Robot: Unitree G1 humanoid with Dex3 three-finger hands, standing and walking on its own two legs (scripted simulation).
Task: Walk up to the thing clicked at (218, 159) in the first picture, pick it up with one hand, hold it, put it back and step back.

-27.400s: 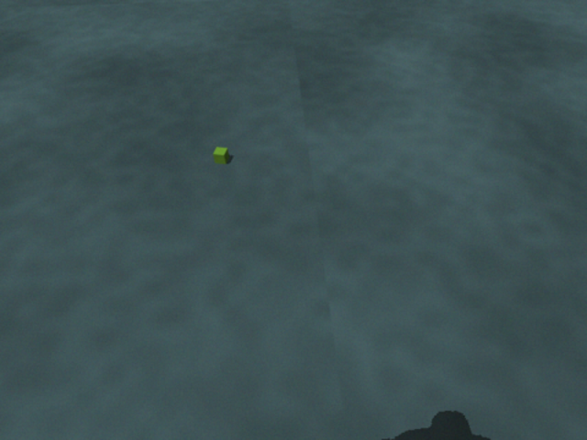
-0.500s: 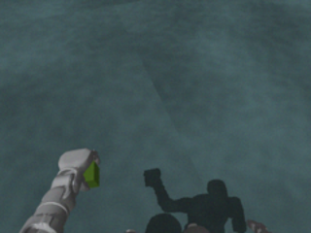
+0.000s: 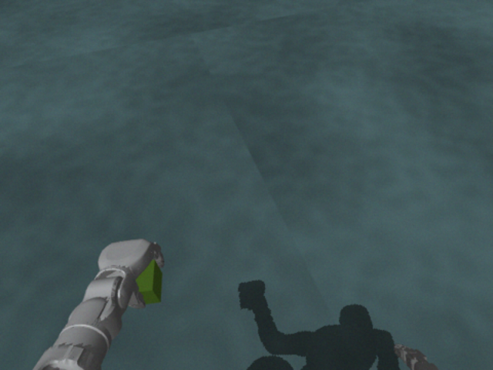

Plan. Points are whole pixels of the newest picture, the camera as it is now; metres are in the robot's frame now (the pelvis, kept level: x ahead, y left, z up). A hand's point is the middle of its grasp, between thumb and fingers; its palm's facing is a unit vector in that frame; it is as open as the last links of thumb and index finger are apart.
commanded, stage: hold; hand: left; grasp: from above
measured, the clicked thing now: (141, 283) +0.31 +0.22 -0.09
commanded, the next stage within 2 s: crouch in 1.42 s
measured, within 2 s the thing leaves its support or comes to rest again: neither
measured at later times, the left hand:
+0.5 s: hand (135, 285) +0.28 +0.21 -0.04, palm faces -0.46 -0.05 -0.89, open 9.0 cm
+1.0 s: hand (131, 290) +0.27 +0.21 -0.03, palm faces -0.47 -0.04 -0.88, open 9.0 cm
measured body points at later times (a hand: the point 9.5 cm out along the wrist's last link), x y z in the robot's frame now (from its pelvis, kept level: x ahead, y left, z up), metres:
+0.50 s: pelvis -0.01 -0.01 +0.01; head +0.00 -0.02 +0.46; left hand +0.30 +0.21 +0.01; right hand +0.12 -0.27 -0.11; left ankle +0.00 +0.11 -0.72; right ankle +0.01 -0.15 -0.72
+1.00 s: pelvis -0.01 -0.01 +0.01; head +0.00 -0.03 +0.46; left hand +0.29 +0.21 +0.02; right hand +0.13 -0.26 -0.10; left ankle +0.00 +0.11 -0.72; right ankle +0.01 -0.15 -0.72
